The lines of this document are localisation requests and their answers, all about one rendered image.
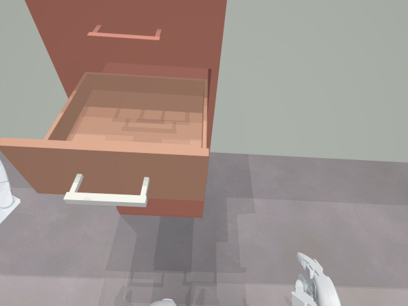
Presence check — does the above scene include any left robot hand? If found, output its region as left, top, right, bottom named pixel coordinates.
left=0, top=160, right=20, bottom=224

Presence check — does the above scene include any drawer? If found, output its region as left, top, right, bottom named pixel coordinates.
left=0, top=72, right=209, bottom=201

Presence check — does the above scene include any handle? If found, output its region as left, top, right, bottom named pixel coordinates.
left=87, top=32, right=161, bottom=48
left=63, top=174, right=149, bottom=207

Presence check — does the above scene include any right robot hand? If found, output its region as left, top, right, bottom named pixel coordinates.
left=291, top=252, right=341, bottom=306

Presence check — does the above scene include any cabinet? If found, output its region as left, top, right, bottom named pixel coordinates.
left=25, top=0, right=227, bottom=218

